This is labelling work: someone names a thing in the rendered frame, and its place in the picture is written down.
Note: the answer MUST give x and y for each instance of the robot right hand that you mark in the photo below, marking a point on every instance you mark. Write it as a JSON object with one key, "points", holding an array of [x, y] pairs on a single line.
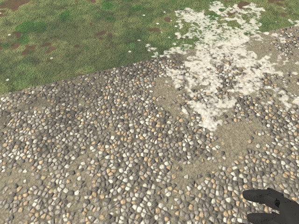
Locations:
{"points": [[288, 210]]}

